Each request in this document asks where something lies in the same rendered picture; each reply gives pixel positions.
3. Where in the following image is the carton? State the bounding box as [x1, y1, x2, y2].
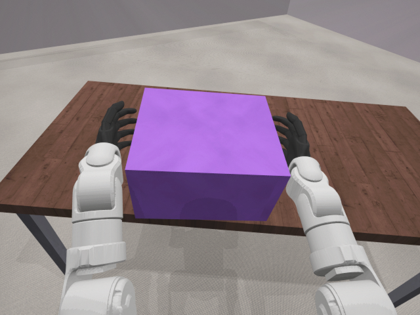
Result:
[125, 88, 291, 221]

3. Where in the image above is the right robot upper arm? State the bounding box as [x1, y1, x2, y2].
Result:
[315, 280, 396, 315]

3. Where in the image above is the robot right hand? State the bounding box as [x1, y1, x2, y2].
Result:
[272, 112, 310, 167]

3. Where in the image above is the table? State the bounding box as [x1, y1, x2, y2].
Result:
[0, 81, 420, 308]

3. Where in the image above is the right robot forearm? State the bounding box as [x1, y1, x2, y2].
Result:
[286, 156, 397, 315]

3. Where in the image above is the left robot upper arm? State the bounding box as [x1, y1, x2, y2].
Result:
[60, 276, 137, 315]

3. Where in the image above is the left robot forearm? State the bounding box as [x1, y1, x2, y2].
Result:
[58, 142, 127, 315]

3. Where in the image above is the robot left hand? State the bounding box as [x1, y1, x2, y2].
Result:
[95, 101, 137, 151]

